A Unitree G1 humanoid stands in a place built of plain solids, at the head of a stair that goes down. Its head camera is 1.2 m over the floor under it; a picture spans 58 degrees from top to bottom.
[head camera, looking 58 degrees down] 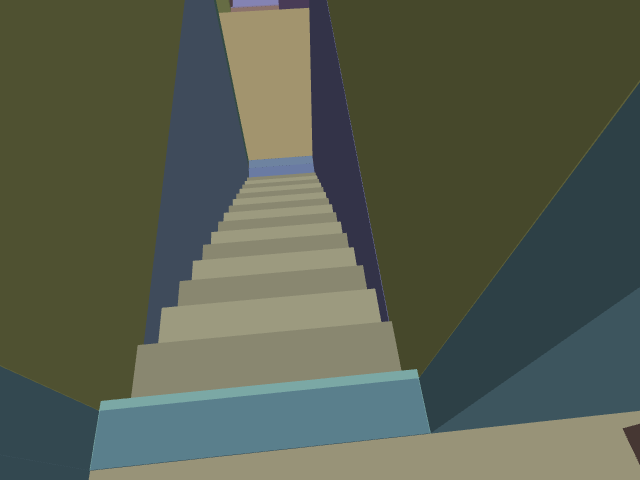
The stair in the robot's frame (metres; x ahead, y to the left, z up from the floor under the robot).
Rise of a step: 0.20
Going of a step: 0.22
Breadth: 0.85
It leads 6 degrees to the left of straight ahead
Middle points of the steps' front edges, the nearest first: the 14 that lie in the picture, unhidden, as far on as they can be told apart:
0.29 0.16 0.00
0.50 0.18 -0.19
0.72 0.20 -0.39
0.94 0.22 -0.58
1.15 0.24 -0.78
1.37 0.26 -0.97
1.58 0.29 -1.17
1.80 0.31 -1.36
2.02 0.33 -1.56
2.23 0.35 -1.75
2.45 0.37 -1.95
2.66 0.39 -2.14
2.88 0.41 -2.34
3.10 0.44 -2.53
